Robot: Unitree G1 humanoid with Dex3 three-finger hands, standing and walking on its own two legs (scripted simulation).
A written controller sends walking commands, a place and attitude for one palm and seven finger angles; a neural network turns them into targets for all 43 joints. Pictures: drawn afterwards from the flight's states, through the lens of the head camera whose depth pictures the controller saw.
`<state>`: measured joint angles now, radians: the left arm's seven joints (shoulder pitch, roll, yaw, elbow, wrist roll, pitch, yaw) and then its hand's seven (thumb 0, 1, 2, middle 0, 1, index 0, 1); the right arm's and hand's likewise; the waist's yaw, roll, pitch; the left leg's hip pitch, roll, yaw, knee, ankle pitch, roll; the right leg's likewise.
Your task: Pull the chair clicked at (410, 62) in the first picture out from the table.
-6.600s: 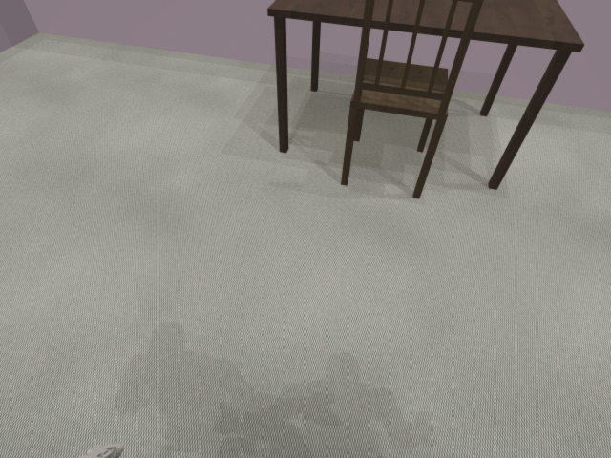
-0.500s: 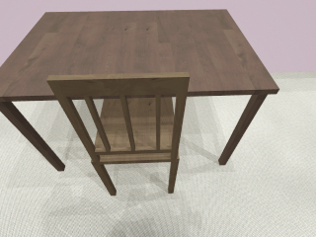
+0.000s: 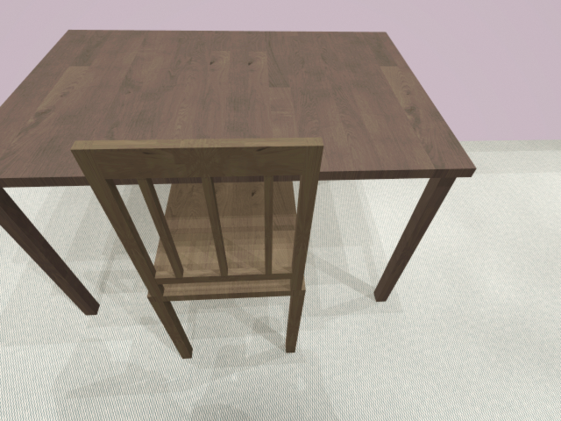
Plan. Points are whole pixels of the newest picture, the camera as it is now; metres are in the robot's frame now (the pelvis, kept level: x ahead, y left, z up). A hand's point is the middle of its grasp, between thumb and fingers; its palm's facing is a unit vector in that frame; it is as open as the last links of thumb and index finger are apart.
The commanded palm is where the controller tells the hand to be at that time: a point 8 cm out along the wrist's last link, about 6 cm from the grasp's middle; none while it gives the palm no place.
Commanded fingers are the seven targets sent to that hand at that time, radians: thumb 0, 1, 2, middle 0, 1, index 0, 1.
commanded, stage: look again from close up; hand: left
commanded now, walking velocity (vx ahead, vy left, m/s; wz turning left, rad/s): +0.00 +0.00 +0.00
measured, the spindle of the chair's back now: (216, 231) +0.47 +0.15 -0.06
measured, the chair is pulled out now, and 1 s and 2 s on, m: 0.00 0.00 0.00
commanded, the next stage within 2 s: raise the hand toward the chair's back in 0.78 s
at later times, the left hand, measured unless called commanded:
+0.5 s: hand out of the picture +0.01 +0.18 -0.17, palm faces +0.01 -0.98 -0.18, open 7.4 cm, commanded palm none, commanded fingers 0.00 0.90 0.90 -0.20 -0.30 -0.20 -0.30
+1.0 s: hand out of the picture +0.13 +0.20 -0.09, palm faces +0.20 -0.95 -0.22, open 7.5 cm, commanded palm +0.13 +0.24 -0.07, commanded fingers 0.00 0.74 0.83 -0.18 -0.27 -0.18 -0.27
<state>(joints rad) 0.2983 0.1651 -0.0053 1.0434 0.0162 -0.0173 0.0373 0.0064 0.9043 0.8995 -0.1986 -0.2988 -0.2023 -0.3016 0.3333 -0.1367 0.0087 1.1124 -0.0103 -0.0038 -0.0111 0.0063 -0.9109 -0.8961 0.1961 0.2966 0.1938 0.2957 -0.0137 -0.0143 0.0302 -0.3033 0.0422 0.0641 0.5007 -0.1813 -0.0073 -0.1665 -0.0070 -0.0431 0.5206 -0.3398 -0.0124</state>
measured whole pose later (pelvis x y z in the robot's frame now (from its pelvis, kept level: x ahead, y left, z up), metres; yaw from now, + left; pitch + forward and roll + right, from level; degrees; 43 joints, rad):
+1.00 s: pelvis +0.02 +0.01 +0.00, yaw +0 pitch +0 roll +1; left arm 0.45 0.17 0.02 0.36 -0.09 -0.01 0.09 0.02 0.89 0.89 -0.20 -0.30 -0.20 -0.30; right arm 0.32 -0.20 0.00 0.93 0.01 -0.20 -0.05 0.01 -0.92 -0.90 0.20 0.30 0.20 0.30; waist 0.02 0.00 0.05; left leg -0.27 0.00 0.08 0.47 -0.20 0.01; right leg -0.16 -0.05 -0.04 0.54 -0.36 0.00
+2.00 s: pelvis -0.02 +0.01 -0.08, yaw +1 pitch +15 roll -3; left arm 0.36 0.21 0.16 0.04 -0.24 -0.43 -0.17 0.00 -0.21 0.43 -0.09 -0.13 -0.09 -0.13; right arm 0.20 -0.25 -0.03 0.62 0.02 -0.24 -0.07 0.02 -0.91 -0.90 0.20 0.30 0.20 0.30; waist 0.00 0.03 -0.13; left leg -0.98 0.06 0.00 1.13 -0.42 0.01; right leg -0.79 -0.01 -0.09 1.13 -0.59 -0.01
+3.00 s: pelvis -0.02 +0.02 -0.07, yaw +1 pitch +13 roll -4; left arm 0.27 0.24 0.20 0.11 -0.25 -0.39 -0.19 -0.01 -0.50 0.30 -0.06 -0.08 -0.06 -0.08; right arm 0.22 -0.24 0.03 0.59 0.02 -0.22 -0.06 0.01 -0.90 -0.90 0.20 0.30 0.20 0.30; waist -0.01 0.04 -0.11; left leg -0.91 0.05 0.00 1.08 -0.40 0.02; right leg -0.71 -0.01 -0.09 1.05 -0.56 0.01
